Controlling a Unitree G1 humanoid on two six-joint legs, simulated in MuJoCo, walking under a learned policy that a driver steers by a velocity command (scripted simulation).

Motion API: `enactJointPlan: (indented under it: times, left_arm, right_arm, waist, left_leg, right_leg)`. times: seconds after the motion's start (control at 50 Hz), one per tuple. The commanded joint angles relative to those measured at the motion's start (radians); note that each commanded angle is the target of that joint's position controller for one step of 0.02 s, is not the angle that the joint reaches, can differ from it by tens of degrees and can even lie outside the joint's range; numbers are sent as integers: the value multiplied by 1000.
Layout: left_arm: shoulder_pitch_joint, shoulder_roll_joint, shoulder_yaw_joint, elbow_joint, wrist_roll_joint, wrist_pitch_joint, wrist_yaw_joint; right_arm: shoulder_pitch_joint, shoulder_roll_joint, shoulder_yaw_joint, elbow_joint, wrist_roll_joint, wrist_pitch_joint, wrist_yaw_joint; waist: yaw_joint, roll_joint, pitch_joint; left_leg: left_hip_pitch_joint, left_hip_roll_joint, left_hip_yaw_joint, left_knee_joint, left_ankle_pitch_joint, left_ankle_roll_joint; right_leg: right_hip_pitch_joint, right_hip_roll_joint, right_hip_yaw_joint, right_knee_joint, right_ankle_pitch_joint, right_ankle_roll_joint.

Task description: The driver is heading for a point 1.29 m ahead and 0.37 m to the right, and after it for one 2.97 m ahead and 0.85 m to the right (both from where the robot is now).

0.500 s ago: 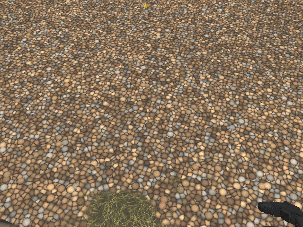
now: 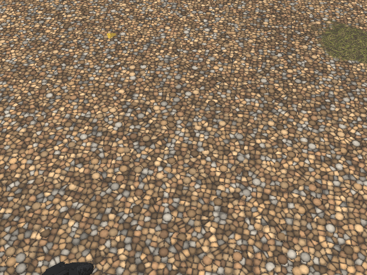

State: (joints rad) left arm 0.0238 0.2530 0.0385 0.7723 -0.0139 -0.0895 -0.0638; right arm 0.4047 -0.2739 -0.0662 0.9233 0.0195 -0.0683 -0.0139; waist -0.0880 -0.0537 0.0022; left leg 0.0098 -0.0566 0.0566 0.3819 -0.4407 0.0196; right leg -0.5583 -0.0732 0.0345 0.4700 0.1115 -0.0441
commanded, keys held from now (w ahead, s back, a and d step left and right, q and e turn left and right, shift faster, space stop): w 0.70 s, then w+e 0.30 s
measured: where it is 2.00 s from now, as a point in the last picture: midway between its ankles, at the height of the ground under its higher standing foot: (219, 136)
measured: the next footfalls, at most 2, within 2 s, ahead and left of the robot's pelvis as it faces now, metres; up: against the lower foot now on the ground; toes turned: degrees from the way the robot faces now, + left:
right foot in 0.06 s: +0.20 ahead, -0.13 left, -0.04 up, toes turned -1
left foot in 0.58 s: +0.52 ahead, +0.09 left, -0.04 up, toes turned +2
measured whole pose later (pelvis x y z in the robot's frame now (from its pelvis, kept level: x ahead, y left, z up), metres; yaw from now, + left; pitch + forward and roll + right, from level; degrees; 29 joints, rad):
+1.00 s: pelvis +0.56 -0.01 -0.01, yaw -6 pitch +1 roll +2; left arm 0.14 0.27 0.06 0.84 -0.02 -0.05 -0.02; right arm 0.30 -0.26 -0.06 0.93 -0.01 -0.09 0.00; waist -0.06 -0.04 0.01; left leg 0.03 -0.05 0.15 0.18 -0.24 0.04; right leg -0.69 -0.11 0.05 0.69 0.09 -0.01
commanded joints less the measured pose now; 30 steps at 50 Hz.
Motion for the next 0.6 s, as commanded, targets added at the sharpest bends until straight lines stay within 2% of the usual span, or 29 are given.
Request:
enactJointPlan:
  times: [0.02, 0.04, 0.06, 0.08, 0.1, 0.12, 0.14, 0.16, 0.18, 0.2, 0.22, 0.24, 0.3, 0.38, 0.46, 0.5, 0.54, 0.56, 0.58, 0.6]
  left_arm:
    - [-63, 103, 23, -73, -5, -17, -4]
    - [49, 132, 39, -41, -2, -21, 3]
    - [216, 183, 62, 9, 6, -22, 11]
    - [386, 264, 79, 41, 16, -17, 24]
    - [414, 290, 81, 58, 7, -9, 19]
    - [439, 225, 71, 67, -11, 4, 21]
    - [362, 177, 58, 45, -1, 4, 30]
    - [260, 155, 47, 24, 12, 2, 30]
    - [211, 137, 41, 15, 21, -4, 29]
    - [192, 116, 35, 16, 26, -12, 28]
    - [191, 113, 36, 23, 25, -19, 26]
    - [195, 124, 40, 35, 20, -22, 29]
    - [226, 151, 49, 60, 16, -16, 47]
    - [283, 160, 49, 87, 3, -9, 61]
    - [364, 168, 52, 130, -5, 7, 64]
    - [373, 178, 58, 142, -7, 20, 70]
    - [352, 195, 63, 142, -5, 29, 75]
    - [331, 197, 62, 138, -5, 34, 77]
    - [319, 177, 52, 128, 1, 38, 78]
    - [332, 139, 34, 103, 24, 35, 82]
  right_arm:
    - [30, -184, -43, -23, 2, 11, -5]
    - [11, -188, -41, -26, 3, 14, -1]
    - [6, -165, -31, -33, -1, 13, 3]
    - [26, -93, -5, -59, -31, 2, 6]
    - [167, -12, 22, -47, -4, -29, 19]
    - [66, -113, 2, -67, 26, -52, 16]
    - [-69, -149, -6, -101, 38, -61, 13]
    - [-119, -140, -7, -108, 26, -56, 4]
    - [-128, -134, -13, -111, 4, -45, -2]
    - [-102, -123, -17, -103, -5, -33, 2]
    - [-83, -98, -16, -98, -8, -21, 3]
    - [-84, -72, -12, -100, -9, -13, 3]
    - [-174, -53, -6, -136, -21, -8, 4]
    - [-334, -27, 8, -176, -14, -18, 20]
    - [-455, -39, 10, -221, -5, -22, 39]
    - [-481, -53, 7, -238, -5, -29, 51]
    - [-426, -84, -5, -229, -5, -32, 56]
    - [-333, -109, -20, -202, -7, -32, 53]
    - [-169, -156, -43, -152, -12, -31, 46]
    - [12, -229, -61, -120, -22, -27, 35]
  waist:
    - [34, 101, 50]
    - [97, 91, -18]
    - [170, 82, -131]
    - [206, -69, -290]
    - [155, -290, -424]
    - [206, -142, -382]
    - [212, -76, -230]
    - [164, 31, -127]
    - [129, 8, -85]
    - [94, 0, -65]
    - [77, -21, -56]
    - [64, -13, -35]
    - [73, -4, -7]
    - [126, -1, 27]
    - [162, 4, 67]
    - [153, 0, 69]
    - [108, -25, 24]
    - [53, -31, -37]
    - [-19, -11, -142]
    - [-67, 117, -290]
  left_leg:
    - [44, 310, -181, 66, 637, 141]
    - [29, 273, -151, 198, 777, 123]
    - [-94, 220, -110, 394, 771, 95]
    - [-344, 141, -53, 740, 385, 56]
    - [-699, -14, -102, 1049, -179, -8]
    - [-815, 45, -185, 1062, -147, -3]
    - [-852, 97, -153, 1038, -67, 8]
    - [-811, 147, -124, 956, 28, 5]
    - [-762, 173, -126, 898, 70, -1]
    - [-688, 198, -147, 830, 126, 1]
    - [-654, 202, -141, 795, 141, -1]
    - [-642, 205, -131, 737, 167, -11]
    - [-677, 202, -108, 559, 306, -33]
    - [-605, 153, -60, 270, 548, -17]
    - [-657, 131, -64, 165, 533, 7]
    - [-677, 124, -67, 136, 456, 30]
    - [-567, 87, -39, 120, 376, 57]
    - [-421, 53, -7, 100, 377, 78]
    - [-171, 65, -20, 113, 425, 113]
    - [139, 267, -264, 138, 458, 181]
  right_leg:
    - [-9, 17, -22, -22, -158, -32]
    - [153, 49, -58, -50, -147, -58]
    - [434, 29, -52, 1, -88, -96]
    - [757, -177, 171, 96, 66, -156]
    - [1059, -368, 602, 9, 33, -342]
    - [1020, -340, 635, -90, -172, -317]
    - [885, -292, 492, -120, -174, -267]
    - [705, -248, 387, -159, -91, -234]
    - [592, -231, 342, -177, -9, -234]
    - [506, -197, 285, -204, 37, -215]
    - [465, -180, 249, -230, 67, -209]
    - [422, -165, 198, -256, 104, -205]
    - [411, -142, 112, -295, 188, -199]
    - [407, -85, 19, -328, 97, -148]
    - [551, -142, 44, -302, 36, -149]
    - [633, -176, 56, -255, 88, -139]
    - [666, -179, 50, -172, 284, -119]
    - [652, -154, 25, -64, 438, -103]
    - [559, -101, -10, 127, 438, -75]
    - [331, -23, -56, 456, 75, -40]
Velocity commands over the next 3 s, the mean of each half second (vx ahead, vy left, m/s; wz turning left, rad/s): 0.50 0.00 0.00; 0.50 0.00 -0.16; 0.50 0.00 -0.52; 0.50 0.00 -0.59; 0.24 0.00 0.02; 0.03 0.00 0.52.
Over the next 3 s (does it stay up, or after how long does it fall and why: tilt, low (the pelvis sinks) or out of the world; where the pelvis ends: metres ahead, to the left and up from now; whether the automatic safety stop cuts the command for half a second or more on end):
stays up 1.26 -0.35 -0.01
